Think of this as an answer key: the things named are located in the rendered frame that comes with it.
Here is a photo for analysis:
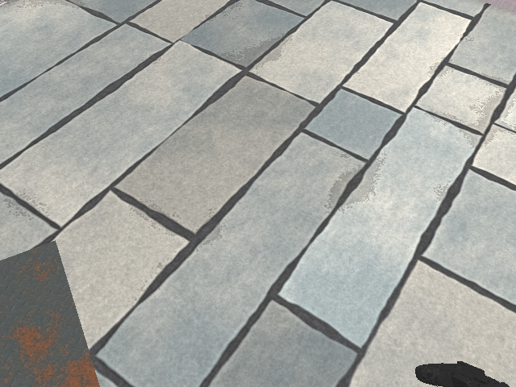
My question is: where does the right robot hand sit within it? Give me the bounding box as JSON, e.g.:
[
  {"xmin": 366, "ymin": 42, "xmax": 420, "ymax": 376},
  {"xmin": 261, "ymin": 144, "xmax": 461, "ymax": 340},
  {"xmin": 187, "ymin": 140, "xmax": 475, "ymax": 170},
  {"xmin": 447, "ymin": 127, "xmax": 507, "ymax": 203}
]
[{"xmin": 415, "ymin": 361, "xmax": 509, "ymax": 387}]

